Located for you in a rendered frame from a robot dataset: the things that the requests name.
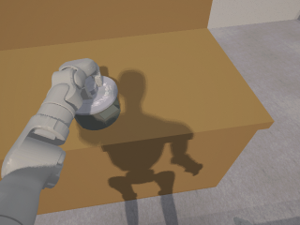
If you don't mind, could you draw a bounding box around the table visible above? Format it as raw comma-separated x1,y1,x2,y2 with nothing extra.
0,0,275,215

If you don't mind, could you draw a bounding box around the lid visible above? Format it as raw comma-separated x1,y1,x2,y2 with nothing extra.
75,75,118,115

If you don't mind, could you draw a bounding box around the left robot upper arm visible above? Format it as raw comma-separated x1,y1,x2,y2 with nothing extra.
0,136,66,225

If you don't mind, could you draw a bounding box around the pot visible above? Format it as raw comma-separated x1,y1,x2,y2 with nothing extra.
74,97,121,130

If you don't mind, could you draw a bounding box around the left robot forearm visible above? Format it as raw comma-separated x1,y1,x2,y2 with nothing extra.
1,65,86,178

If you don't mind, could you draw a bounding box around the left robot hand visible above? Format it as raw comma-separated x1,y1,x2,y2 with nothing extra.
58,58,103,100

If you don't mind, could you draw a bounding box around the knob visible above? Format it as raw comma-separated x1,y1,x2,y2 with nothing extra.
85,81,98,96

